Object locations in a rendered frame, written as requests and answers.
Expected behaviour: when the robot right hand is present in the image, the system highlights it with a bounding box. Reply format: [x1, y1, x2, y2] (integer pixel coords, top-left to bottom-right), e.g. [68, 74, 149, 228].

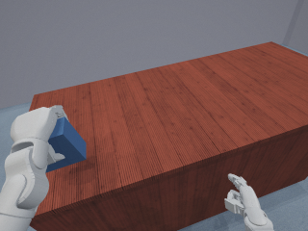
[224, 173, 261, 216]

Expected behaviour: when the robot left hand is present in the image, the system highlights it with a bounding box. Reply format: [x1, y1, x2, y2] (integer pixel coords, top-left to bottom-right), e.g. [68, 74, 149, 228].
[10, 105, 69, 165]

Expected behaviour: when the table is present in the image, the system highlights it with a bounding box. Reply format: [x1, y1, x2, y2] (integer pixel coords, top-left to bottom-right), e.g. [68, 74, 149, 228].
[29, 41, 308, 231]

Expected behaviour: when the robot right forearm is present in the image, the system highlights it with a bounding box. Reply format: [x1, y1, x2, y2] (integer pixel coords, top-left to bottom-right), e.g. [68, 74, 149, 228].
[244, 207, 274, 231]

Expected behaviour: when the robot left forearm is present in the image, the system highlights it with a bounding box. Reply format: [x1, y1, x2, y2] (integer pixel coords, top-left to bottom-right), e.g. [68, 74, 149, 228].
[0, 138, 49, 231]

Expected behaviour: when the sponge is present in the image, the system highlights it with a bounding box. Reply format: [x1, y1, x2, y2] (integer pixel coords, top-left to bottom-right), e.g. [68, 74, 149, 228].
[45, 116, 87, 173]

